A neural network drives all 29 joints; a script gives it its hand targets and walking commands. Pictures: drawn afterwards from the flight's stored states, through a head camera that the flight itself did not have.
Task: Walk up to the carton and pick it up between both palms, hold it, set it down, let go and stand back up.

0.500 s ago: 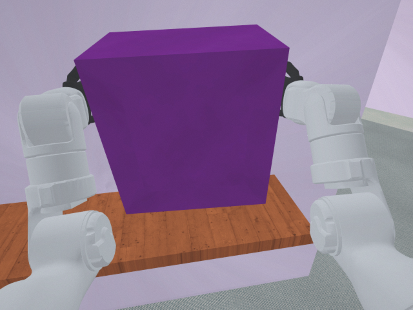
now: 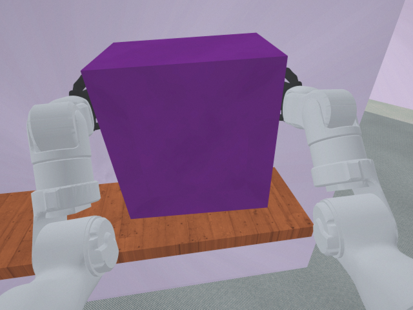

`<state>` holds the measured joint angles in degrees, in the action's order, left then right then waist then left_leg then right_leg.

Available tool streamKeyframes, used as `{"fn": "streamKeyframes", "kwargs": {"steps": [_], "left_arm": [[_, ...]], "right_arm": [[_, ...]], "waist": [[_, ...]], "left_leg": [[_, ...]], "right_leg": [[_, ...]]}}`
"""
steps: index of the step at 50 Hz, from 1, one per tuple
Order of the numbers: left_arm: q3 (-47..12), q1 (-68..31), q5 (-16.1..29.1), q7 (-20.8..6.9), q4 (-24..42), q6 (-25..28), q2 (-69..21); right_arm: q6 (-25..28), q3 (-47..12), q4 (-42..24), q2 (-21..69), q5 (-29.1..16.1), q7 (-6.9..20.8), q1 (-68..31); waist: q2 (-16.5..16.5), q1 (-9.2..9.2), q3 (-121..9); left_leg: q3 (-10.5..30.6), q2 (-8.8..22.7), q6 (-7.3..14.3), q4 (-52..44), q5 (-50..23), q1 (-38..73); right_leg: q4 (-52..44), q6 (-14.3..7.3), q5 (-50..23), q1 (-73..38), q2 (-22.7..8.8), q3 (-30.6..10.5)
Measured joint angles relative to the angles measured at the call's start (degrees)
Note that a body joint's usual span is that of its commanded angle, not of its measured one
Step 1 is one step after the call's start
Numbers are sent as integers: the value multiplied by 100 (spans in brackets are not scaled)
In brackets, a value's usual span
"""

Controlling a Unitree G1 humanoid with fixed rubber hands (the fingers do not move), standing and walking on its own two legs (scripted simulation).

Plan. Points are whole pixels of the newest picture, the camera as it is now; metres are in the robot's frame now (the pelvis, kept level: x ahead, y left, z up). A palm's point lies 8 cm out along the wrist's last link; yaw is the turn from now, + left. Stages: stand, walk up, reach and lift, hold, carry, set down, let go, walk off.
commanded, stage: hold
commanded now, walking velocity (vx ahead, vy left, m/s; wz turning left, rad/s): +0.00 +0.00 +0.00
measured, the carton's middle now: (192, 127) +0.35 +0.02 +0.27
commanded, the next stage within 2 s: none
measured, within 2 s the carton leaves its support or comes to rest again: neither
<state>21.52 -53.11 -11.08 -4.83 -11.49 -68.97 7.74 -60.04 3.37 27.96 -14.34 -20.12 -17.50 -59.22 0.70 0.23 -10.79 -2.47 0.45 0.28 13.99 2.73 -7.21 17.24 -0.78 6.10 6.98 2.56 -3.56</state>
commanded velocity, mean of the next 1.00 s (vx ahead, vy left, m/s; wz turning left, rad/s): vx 0.00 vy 0.00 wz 0.00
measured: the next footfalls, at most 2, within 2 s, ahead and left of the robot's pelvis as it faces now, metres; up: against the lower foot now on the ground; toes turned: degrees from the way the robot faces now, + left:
none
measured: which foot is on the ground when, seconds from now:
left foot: down 0.00-1.00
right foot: down 0.00-1.00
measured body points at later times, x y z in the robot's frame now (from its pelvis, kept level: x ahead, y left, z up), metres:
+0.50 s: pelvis +0.00 +0.01 +0.00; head -0.12 +0.01 +0.43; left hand +0.34 +0.20 +0.34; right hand +0.35 -0.16 +0.33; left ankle +0.06 +0.12 -0.75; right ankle +0.04 -0.10 -0.75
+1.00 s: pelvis +0.00 +0.00 +0.00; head -0.12 +0.00 +0.43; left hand +0.33 +0.20 +0.33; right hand +0.35 -0.16 +0.33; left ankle +0.06 +0.12 -0.75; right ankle +0.04 -0.10 -0.75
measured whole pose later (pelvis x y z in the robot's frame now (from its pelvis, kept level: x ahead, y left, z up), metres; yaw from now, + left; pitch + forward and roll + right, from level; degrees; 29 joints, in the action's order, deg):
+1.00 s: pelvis +0.00 +0.00 +0.00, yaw +1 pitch -6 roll +0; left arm 22.4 -55.1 -12.3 -4.7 -12.0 -69.6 7.4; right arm -60.2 5.9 28.1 -13.2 -18.3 -16.7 -59.5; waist 0.2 0.9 -11.0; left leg -1.8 0.6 0.1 15.4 3.4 -6.1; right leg 17.7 -0.7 6.7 5.2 2.4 -2.4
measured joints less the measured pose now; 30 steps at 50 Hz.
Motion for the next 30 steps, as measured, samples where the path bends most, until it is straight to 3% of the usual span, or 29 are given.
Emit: {"fn": "streamKeyframes", "kwargs": {"steps": [15, 30], "left_arm": [[97, -207, -87, -176, -181, 18, 172], [166, -358, -200, -103, -381, 88, -59]], "right_arm": [[-70, 291, -154, 282, 139, -164, -1], [47, 265, 171, 30, 170, 120, -59]], "waist": [[-67, 133, -122], [-52, 98, -73]], "left_leg": [[65, 2, -14, -180, -85, 162], [-17, -41, 79, 123, 86, 86]], "right_leg": [[-156, 39, -34, -175, -15, 83], [-41, 77, 5, -169, -70, 28]]}}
